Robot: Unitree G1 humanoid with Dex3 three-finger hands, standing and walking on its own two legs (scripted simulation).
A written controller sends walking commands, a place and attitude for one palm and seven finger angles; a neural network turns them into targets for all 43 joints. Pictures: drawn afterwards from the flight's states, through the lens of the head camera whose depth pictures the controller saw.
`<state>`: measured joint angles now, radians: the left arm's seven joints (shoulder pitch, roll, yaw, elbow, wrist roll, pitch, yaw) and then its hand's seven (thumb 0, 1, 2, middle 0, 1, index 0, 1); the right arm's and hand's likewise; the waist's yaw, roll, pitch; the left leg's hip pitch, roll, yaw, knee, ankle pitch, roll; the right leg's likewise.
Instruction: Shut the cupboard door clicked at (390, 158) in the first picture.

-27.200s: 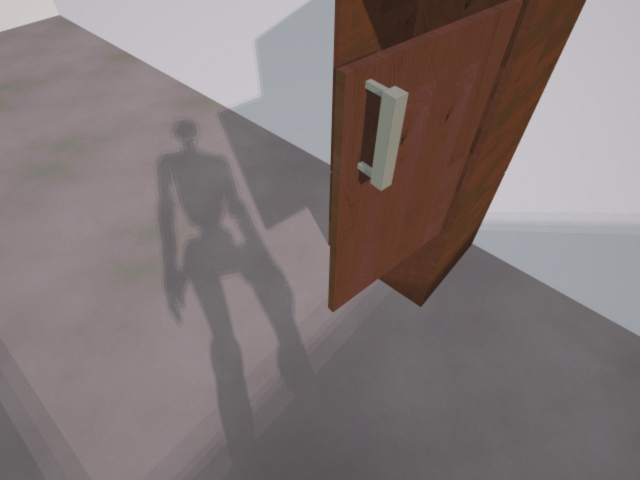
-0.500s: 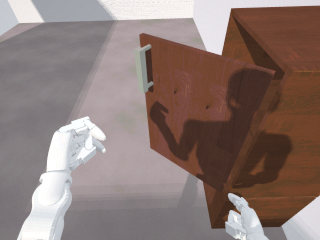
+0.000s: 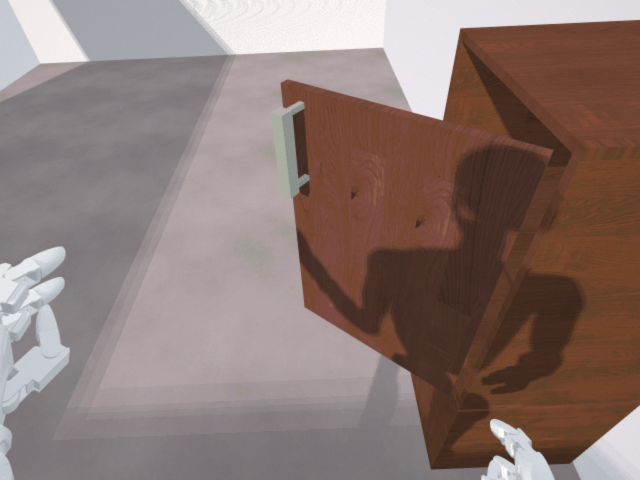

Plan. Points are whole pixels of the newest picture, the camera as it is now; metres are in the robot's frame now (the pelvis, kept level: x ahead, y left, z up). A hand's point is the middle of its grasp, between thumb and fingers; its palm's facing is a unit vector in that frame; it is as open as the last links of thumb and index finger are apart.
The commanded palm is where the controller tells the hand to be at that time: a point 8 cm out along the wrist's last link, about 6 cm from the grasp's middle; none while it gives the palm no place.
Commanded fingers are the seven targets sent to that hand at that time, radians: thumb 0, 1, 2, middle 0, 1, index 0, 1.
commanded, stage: draw the hand back to the body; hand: left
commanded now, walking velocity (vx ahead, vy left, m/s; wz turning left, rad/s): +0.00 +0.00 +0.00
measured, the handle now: (294, 150) +0.59 +0.11 +0.15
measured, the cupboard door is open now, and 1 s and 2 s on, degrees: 51 51 51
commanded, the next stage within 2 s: step back with the hand held close in 0.32 s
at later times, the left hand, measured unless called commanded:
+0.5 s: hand (71, 341) +0.19 +0.26 +0.16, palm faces +0.44 -0.79 -0.43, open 7.4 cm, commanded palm +0.14 +0.30 +0.17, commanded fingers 0.00 0.90 0.90 -0.20 -0.30 -0.20 -0.30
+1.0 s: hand (39, 384) +0.15 +0.27 +0.16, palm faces +0.39 -0.78 -0.49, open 7.4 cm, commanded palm +0.09 +0.31 +0.17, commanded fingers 0.00 0.90 0.90 -0.20 -0.30 -0.20 -0.30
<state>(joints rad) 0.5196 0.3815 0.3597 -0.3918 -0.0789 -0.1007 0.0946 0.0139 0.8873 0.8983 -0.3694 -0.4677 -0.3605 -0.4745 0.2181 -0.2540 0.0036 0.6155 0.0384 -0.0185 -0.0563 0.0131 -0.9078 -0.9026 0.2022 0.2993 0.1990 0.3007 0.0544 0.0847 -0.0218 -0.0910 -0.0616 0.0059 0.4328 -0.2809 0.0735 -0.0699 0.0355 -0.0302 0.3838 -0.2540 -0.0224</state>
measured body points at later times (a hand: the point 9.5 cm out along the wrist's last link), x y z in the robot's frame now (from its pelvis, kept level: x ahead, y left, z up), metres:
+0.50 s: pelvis +0.00 +0.00 +0.00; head -0.02 -0.03 +0.45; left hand +0.16 +0.30 +0.19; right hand +0.18 -0.22 -0.09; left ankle -0.03 +0.07 -0.74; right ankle -0.03 -0.11 -0.74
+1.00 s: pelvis -0.05 +0.01 -0.01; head -0.05 +0.01 +0.44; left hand +0.12 +0.31 +0.18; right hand +0.12 -0.24 -0.09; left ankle -0.03 +0.07 -0.74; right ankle -0.03 -0.11 -0.74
